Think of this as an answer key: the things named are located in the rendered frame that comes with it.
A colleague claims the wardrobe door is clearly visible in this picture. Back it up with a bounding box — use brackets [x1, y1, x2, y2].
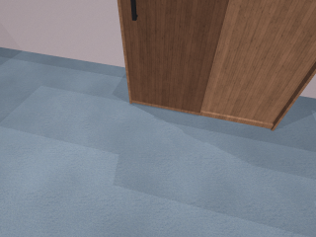
[201, 0, 316, 123]
[120, 0, 229, 113]

